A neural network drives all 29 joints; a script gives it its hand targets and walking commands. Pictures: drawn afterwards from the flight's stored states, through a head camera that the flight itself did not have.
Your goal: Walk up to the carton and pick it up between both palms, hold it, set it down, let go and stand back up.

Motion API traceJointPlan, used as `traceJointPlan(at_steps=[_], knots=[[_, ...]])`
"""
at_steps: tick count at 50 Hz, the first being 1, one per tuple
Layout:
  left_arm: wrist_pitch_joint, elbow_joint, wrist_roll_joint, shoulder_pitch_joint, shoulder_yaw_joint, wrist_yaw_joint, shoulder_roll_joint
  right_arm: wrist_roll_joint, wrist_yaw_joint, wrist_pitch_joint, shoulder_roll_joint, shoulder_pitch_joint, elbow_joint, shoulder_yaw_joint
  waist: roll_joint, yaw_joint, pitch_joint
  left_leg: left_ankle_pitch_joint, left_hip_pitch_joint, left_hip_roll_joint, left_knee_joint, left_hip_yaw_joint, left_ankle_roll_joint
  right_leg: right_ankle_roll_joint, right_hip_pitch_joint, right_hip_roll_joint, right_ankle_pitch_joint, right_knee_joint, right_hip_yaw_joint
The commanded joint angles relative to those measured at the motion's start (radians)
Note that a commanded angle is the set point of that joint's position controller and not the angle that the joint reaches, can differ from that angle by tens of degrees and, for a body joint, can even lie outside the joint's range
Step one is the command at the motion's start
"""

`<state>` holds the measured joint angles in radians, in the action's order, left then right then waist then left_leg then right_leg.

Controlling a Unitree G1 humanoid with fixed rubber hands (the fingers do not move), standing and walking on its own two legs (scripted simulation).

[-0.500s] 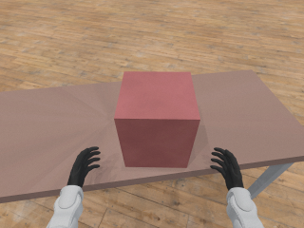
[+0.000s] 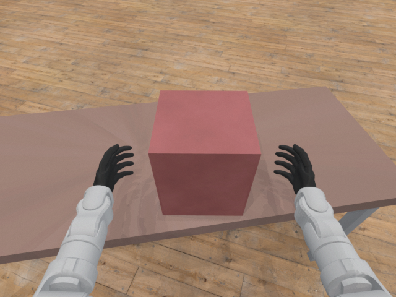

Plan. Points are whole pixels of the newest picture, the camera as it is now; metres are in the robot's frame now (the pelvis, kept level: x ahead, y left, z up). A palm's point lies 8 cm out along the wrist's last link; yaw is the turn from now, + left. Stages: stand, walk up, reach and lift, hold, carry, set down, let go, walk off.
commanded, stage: reach and lift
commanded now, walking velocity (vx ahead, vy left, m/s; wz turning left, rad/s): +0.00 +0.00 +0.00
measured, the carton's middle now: (203, 155) +0.45 +0.01 +0.01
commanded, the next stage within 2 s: none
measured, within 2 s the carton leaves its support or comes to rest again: neither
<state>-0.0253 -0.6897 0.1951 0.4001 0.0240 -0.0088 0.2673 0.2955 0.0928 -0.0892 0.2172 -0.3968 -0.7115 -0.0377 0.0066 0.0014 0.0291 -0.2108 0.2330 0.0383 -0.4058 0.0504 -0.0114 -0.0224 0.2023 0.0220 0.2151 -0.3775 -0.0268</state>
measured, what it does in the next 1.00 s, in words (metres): stands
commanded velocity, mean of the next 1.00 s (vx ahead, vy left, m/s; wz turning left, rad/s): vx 0.00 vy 0.00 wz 0.00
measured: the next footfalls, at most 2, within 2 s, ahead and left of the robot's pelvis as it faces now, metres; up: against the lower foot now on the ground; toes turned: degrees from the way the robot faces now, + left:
none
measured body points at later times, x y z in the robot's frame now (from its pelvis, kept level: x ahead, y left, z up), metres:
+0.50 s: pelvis -0.01 +0.00 +0.00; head +0.02 +0.00 +0.45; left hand +0.42 +0.21 +0.11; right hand +0.42 -0.20 +0.11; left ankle +0.00 +0.12 -0.74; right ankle -0.01 -0.10 -0.74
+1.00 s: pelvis -0.01 +0.00 +0.00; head +0.03 +0.00 +0.45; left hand +0.47 +0.20 +0.16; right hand +0.46 -0.21 +0.16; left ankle +0.00 +0.12 -0.74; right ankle -0.01 -0.10 -0.74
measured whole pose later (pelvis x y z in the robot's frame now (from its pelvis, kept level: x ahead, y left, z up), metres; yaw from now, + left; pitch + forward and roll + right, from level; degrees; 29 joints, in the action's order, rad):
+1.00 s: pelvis -0.01 +0.00 +0.00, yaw +0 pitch +12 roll -1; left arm 0.14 -1.17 0.30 1.08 -0.06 0.03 0.38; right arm 0.39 0.12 0.15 0.32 -1.06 -1.10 -0.05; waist 0.00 0.03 0.16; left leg -0.18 0.46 0.05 -0.42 0.03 -0.02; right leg -0.03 0.41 0.04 0.17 -0.37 -0.03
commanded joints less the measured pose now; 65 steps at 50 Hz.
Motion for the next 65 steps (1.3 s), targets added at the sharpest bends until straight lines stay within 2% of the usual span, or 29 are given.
traceJointPlan(at_steps=[1,2,5,6,8,12,14,15,17,20,23,25,27,29,30,33,35,39,40,44,46,49,50,53,56,57,58,62,65], knots=[[0.003,0.197,-0.02,0.376,0.075,-0.014,0.141,0.004,0.022,-0.012,0.117,-0.343,0.177,0.031,-0.027,0.012,0.421,0.389,-0.206,-0.043,-0.008,-0.009,-0.022,0.031,-0.108,0.006,-0.382,0.033,0.039],[0.007,0.217,-0.009,0.435,0.08,-0.012,0.154,0.002,0.022,-0.009,0.133,-0.404,0.204,0.046,-0.028,-0.003,0.428,0.366,-0.192,-0.04,-0.006,-0.013,-0.015,0.031,-0.098,0.011,-0.351,0.032,0.033],[0.042,0.216,-0.027,0.426,0.08,-0.008,0.133,0.014,0.023,0.012,0.136,-0.386,0.166,0.04,-0.055,0.006,0.454,0.434,-0.238,-0.032,-0.018,-0.013,-0.025,0.03,-0.098,0.023,-0.372,0.036,0.026],[0.045,0.256,-0.025,0.46,0.083,-0.005,0.144,0.01,0.026,0.014,0.145,-0.425,0.204,0.058,-0.051,0.005,0.485,0.422,-0.237,-0.031,-0.02,-0.015,-0.027,0.029,-0.09,0.021,-0.363,0.035,0.028],[0.072,0.23,-0.027,0.469,0.08,-0.002,0.154,0.003,0.026,0.034,0.147,-0.448,0.213,0.054,-0.012,-0.004,0.458,0.403,-0.23,-0.032,-0.007,-0.01,-0.02,0.032,-0.075,0.033,-0.34,0.047,0.016],[0.093,0.17,0.003,0.591,0.082,0.0,0.17,-0.002,0.028,0.077,0.153,-0.558,0.209,0.067,-0.015,0.003,0.506,0.321,-0.173,-0.037,-0.002,-0.009,0.0,0.037,-0.062,0.011,-0.302,0.035,0.031],[0.095,0.128,0.01,0.643,0.067,0.007,0.177,-0.002,0.03,0.095,0.165,-0.604,0.154,0.064,-0.008,0.004,0.505,0.333,-0.161,-0.036,-0.009,-0.012,-0.001,0.037,-0.057,0.02,-0.328,0.019,0.021],[0.097,0.141,0.0,0.645,0.078,0.01,0.178,0.009,0.032,0.1,0.162,-0.604,0.143,0.061,-0.018,-0.005,0.532,0.352,-0.173,-0.035,-0.015,-0.006,-0.002,0.041,-0.075,0.019,-0.351,0.016,0.025],[0.106,0.09,0.0,0.675,0.058,0.008,0.175,0.027,0.036,0.108,0.159,-0.635,0.101,0.049,-0.057,0.006,0.543,0.387,-0.181,-0.034,-0.029,-0.01,-0.009,0.036,-0.063,0.015,-0.396,0.012,0.028],[0.102,0.08,0.0,0.736,0.068,0.014,0.199,0.042,0.041,0.116,0.178,-0.686,0.063,0.052,-0.066,0.004,0.588,0.397,-0.189,-0.037,-0.035,-0.016,-0.014,0.038,-0.047,0.015,-0.41,0.008,0.022],[0.102,0.023,0.026,0.829,0.062,0.013,0.237,0.053,0.041,0.124,0.192,-0.791,0.049,0.032,-0.033,-0.001,0.632,0.372,-0.149,-0.038,-0.034,-0.014,-0.01,0.05,-0.055,0.016,-0.418,0.008,0.018],[0.109,-0.046,0.013,0.807,0.058,0.017,0.228,0.055,0.041,0.137,0.19,-0.784,-0.026,0.022,-0.012,0.007,0.608,0.379,-0.151,-0.036,-0.032,-0.021,-0.005,0.051,-0.056,0.016,-0.433,0.003,0.022],[0.106,-0.044,0.021,0.884,0.061,0.02,0.242,0.045,0.048,0.138,0.206,-0.831,-0.021,0.041,-0.001,0.013,0.639,0.407,-0.154,-0.036,-0.045,-0.019,-0.01,0.059,-0.055,0.021,-0.468,-0.001,0.021],[0.109,-0.123,0.038,0.907,0.032,0.02,0.229,0.068,0.047,0.149,0.211,-0.879,-0.073,0.024,-0.019,0.013,0.61,0.374,-0.151,-0.035,-0.038,-0.026,-0.016,0.051,-0.027,0.019,-0.437,0.003,0.003],[0.113,-0.176,0.056,0.915,0.011,0.017,0.214,0.068,0.044,0.153,0.214,-0.898,-0.104,0.021,-0.008,0.031,0.582,0.37,-0.162,-0.026,-0.041,-0.031,-0.021,0.05,0.007,0.018,-0.405,0.008,0.006],[0.101,-0.14,0.067,1.038,-0.017,0.029,0.238,0.073,0.043,0.144,0.248,-0.983,-0.087,0.046,-0.075,0.031,0.685,0.401,-0.186,-0.028,-0.061,-0.029,-0.031,0.042,0.038,0.02,-0.427,0.001,-0.002],[0.108,-0.137,0.062,1.019,-0.022,0.031,0.219,0.073,0.038,0.146,0.248,-0.95,-0.131,0.046,-0.095,0.037,0.748,0.503,-0.255,-0.028,-0.09,-0.031,-0.055,0.036,0.048,0.033,-0.485,0.004,-0.013],[0.121,-0.143,0.072,1.086,-0.011,0.029,0.248,0.09,0.039,0.165,0.259,-1.025,-0.124,0.03,-0.038,0.033,0.727,0.481,-0.185,-0.03,-0.073,-0.035,-0.04,0.049,0.001,0.029,-0.513,-0.009,-0.015],[0.126,-0.195,0.067,1.081,-0.001,0.032,0.268,0.09,0.038,0.179,0.253,-1.028,-0.172,0.019,-0.017,0.027,0.695,0.439,-0.163,-0.032,-0.061,-0.035,-0.031,0.054,-0.005,0.026,-0.488,-0.001,-0.012],[0.111,-0.245,0.096,1.161,-0.033,0.042,0.281,0.095,0.033,0.181,0.259,-1.11,-0.153,0.014,-0.035,0.015,0.78,0.408,-0.142,-0.029,-0.056,-0.032,-0.028,0.052,0.01,0.021,-0.46,-0.006,-0.006],[0.118,-0.28,0.109,1.178,-0.061,0.046,0.256,0.091,0.03,0.193,0.269,-1.124,-0.196,0.025,-0.056,0.032,0.774,0.447,-0.166,-0.023,-0.071,-0.034,-0.041,0.046,0.048,0.022,-0.478,-0.005,-0.017],[0.107,-0.315,0.111,1.219,-0.076,0.044,0.272,0.1,0.024,0.196,0.267,-1.139,-0.251,0.017,-0.071,0.033,0.785,0.442,-0.16,-0.025,-0.074,-0.036,-0.044,0.044,0.055,0.017,-0.487,-0.008,-0.018],[0.102,-0.364,0.117,1.23,-0.07,0.041,0.282,0.1,0.023,0.196,0.265,-1.166,-0.265,0.009,-0.036,0.027,0.775,0.421,-0.138,-0.02,-0.069,-0.044,-0.035,0.045,0.06,0.013,-0.477,-0.008,-0.02],[0.076,-0.412,0.139,1.248,-0.08,0.035,0.299,0.101,0.023,0.187,0.262,-1.196,-0.256,-0.003,-0.022,0.018,0.78,0.402,-0.069,-0.029,-0.06,-0.031,-0.023,0.048,0.002,0.003,-0.514,-0.022,-0.004],[0.041,-0.45,0.137,1.271,-0.08,0.028,0.32,0.096,0.031,0.179,0.235,-1.208,-0.268,-0.004,-0.002,0.034,0.806,0.338,0.026,-0.036,-0.04,-0.026,-0.009,0.062,-0.078,-0.01,-0.547,-0.048,0.01],[0.028,-0.422,0.134,1.272,-0.072,0.028,0.326,0.082,0.033,0.172,0.244,-1.209,-0.253,0.005,0.005,0.026,0.85,0.341,0.037,-0.04,-0.04,-0.023,-0.01,0.069,-0.097,-0.009,-0.568,-0.057,0.012],[0.024,-0.482,0.151,1.279,-0.093,0.028,0.323,0.087,0.031,0.177,0.224,-1.209,-0.3,-0.006,0.006,0.033,0.803,0.334,0.054,-0.035,-0.029,-0.03,-0.011,0.065,-0.071,-0.01,-0.546,-0.053,0.002],[-0.011,-0.528,0.143,1.28,-0.144,0.015,0.285,0.075,0.021,0.156,0.228,-1.17,-0.376,0.011,-0.083,0.069,0.795,0.394,-0.053,-0.023,-0.058,-0.042,-0.043,0.047,0.065,-0.009,-0.492,-0.03,-0.022],[-0.058,-0.547,0.144,1.265,-0.147,0.006,0.268,0.051,0.013,0.102,0.239,-1.164,-0.351,0.032,-0.065,0.065,0.846,0.474,-0.108,-0.018,-0.096,-0.045,-0.056,0.04,0.11,0.003,-0.514,-0.034,-0.046]])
